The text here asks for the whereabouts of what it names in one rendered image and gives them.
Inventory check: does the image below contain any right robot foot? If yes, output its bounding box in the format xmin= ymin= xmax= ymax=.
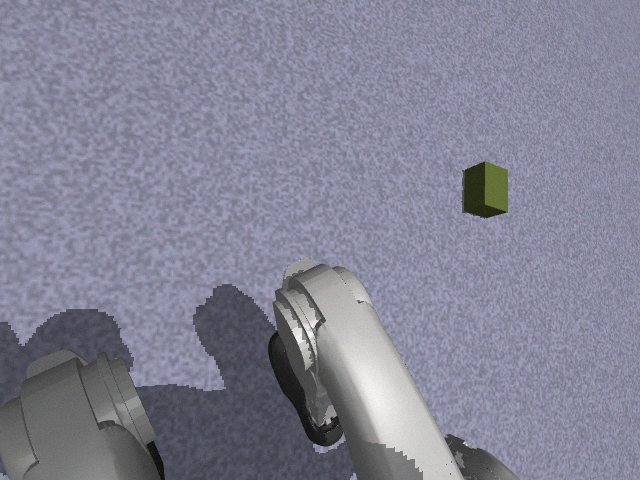
xmin=268 ymin=331 xmax=343 ymax=446

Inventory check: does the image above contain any right robot hand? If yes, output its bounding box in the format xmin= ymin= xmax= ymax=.
xmin=445 ymin=434 xmax=520 ymax=480

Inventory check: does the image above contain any left robot foot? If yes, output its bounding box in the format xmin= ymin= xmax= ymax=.
xmin=147 ymin=441 xmax=165 ymax=480

